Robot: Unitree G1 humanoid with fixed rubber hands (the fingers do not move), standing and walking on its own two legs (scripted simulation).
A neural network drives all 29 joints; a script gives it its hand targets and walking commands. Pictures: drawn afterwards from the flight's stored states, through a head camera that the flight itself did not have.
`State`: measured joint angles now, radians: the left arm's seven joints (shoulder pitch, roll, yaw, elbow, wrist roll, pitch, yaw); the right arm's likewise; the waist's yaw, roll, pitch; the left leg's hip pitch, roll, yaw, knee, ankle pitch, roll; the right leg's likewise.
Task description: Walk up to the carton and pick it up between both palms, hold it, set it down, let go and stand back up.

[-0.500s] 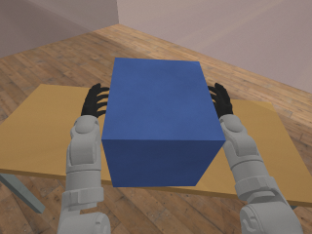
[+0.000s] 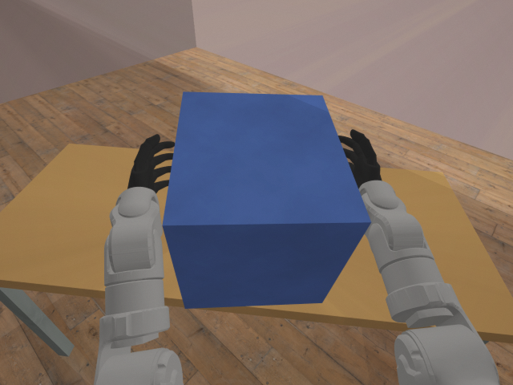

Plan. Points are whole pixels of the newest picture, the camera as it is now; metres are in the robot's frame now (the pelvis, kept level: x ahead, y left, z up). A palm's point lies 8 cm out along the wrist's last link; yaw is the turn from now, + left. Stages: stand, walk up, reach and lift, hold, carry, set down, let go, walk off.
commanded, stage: hold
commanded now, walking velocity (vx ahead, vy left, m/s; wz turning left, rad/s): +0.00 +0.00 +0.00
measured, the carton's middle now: (254, 200) +0.39 +0.01 +0.11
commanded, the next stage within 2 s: none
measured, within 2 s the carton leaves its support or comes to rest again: neither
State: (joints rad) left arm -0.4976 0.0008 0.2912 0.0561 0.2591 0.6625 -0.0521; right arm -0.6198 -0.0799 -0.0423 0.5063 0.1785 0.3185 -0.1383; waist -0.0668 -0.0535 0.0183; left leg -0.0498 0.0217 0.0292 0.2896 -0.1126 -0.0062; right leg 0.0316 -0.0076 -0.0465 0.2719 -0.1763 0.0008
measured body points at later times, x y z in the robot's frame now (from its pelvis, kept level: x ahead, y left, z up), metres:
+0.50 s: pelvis +0.00 +0.00 +0.00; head -0.04 +0.02 +0.45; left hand +0.36 +0.18 +0.18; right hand +0.37 -0.16 +0.18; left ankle +0.04 +0.12 -0.75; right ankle -0.01 -0.12 -0.75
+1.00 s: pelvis +0.00 +0.00 +0.00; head -0.04 +0.02 +0.45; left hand +0.36 +0.18 +0.18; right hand +0.37 -0.16 +0.18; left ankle +0.04 +0.12 -0.75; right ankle -0.01 -0.12 -0.75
